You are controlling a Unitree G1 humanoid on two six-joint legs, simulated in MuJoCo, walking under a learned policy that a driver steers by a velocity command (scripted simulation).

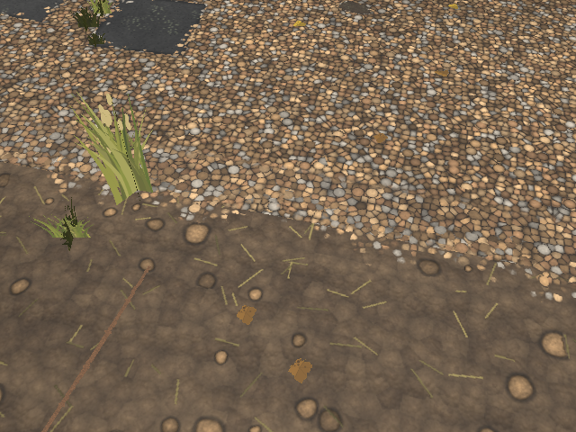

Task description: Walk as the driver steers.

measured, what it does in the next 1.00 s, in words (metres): steps on the spot, turning right: right foot, then right foot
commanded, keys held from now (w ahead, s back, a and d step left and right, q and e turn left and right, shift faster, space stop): e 0.56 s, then no key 0.16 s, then w+q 0.28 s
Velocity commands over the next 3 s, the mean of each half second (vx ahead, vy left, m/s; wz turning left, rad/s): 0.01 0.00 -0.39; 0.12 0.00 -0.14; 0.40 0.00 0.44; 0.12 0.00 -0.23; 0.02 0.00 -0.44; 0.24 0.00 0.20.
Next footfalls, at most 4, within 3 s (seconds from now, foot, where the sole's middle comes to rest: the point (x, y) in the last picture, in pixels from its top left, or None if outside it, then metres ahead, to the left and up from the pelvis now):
0.04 right None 0.05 -0.15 -0.77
0.56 right None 0.01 -0.18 -0.77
1.24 left None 0.26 0.05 -0.77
1.68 right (353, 401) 0.55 -0.13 -0.77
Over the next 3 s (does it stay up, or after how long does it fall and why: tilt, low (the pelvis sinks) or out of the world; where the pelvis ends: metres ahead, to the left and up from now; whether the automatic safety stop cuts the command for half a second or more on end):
stays up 0.56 0.01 -0.01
